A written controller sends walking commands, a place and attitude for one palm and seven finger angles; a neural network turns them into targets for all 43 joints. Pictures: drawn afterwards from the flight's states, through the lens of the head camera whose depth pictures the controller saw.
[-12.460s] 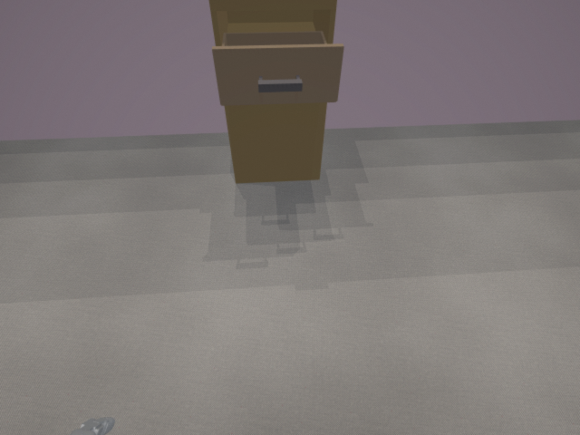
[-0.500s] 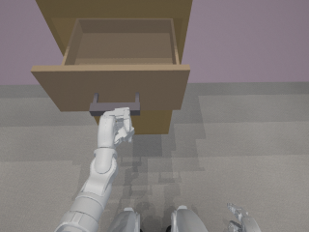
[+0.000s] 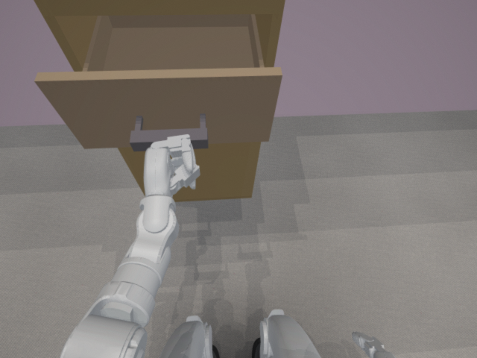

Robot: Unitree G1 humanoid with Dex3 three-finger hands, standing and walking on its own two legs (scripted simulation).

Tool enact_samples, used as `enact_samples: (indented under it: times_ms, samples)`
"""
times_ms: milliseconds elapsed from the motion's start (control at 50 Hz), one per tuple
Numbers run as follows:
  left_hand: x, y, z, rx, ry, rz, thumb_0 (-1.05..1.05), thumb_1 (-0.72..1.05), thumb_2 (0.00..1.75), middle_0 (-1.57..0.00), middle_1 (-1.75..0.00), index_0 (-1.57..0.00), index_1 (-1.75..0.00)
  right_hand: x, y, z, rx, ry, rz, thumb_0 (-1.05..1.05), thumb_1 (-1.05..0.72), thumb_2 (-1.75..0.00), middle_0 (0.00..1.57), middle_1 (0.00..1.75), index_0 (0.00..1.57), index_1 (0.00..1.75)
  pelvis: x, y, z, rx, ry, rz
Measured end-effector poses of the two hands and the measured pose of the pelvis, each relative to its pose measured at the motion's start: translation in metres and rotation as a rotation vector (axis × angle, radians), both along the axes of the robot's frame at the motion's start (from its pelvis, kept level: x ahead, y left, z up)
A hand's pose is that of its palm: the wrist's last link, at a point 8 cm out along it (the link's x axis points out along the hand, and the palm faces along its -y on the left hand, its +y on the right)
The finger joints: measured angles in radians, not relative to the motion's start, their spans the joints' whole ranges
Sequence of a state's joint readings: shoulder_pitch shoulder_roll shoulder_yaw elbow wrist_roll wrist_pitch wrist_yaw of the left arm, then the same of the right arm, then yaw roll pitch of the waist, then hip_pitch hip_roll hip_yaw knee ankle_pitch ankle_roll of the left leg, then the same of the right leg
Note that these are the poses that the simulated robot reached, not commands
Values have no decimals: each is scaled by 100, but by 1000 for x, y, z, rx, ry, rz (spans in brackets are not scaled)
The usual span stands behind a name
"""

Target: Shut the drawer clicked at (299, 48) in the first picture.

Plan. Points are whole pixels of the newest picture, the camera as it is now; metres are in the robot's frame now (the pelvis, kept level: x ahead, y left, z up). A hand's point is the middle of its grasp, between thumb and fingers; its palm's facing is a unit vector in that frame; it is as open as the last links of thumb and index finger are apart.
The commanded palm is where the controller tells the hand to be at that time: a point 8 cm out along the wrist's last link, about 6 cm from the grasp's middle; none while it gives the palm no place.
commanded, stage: push the drawer shut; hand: left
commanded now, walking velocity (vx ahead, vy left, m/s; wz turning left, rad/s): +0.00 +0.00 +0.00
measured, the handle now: (170, 129) +0.50 +0.10 +0.04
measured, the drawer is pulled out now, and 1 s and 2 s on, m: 0.16 0.04 0.00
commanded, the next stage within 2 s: pull the fist back off the drawer in 1.50 s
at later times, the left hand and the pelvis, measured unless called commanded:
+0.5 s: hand (196, 137) +0.48 +0.06 +0.04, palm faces +0.05 -1.00 -0.03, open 3.3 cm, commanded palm +0.46 +0.11 +0.04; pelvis +0.00 +0.00 +0.00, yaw -1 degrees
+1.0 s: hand (199, 111) +0.54 +0.05 +0.04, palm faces +0.06 -1.00 -0.03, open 3.4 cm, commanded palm +0.53 +0.10 +0.04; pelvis +0.00 -0.01 -0.02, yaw -1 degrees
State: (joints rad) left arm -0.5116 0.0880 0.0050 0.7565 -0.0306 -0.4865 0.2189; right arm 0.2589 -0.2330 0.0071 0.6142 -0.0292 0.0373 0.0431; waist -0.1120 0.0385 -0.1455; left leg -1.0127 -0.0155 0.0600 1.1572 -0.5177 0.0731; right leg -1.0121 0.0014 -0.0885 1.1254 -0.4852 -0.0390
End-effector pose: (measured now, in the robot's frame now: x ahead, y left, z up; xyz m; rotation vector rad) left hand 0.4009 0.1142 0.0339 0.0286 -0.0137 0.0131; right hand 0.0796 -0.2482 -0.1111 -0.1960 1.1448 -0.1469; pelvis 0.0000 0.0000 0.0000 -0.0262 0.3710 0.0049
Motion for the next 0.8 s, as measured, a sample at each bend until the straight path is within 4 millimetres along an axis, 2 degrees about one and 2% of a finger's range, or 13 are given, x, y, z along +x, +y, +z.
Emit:
enact_samples:
  times_ms: [480, 800]
  samples:
    - [57, -2, 4, 0, 0, 36, 4, 81, 89, -140, -159, -140, -160, -59, -11, -4, -16, 139, -76, 0, -91, -90, 20, 30, 20, 30, -2, -5, -4, 2, 48, -14]
    - [90, -4, 5, 4, 1, 44, 5, 82, 91, -140, -160, -140, -160, -87, -10, -7, -20, 224, -94, 0, -91, -90, 20, 30, 20, 30, -4, -6, -10, -7, 86, -10]
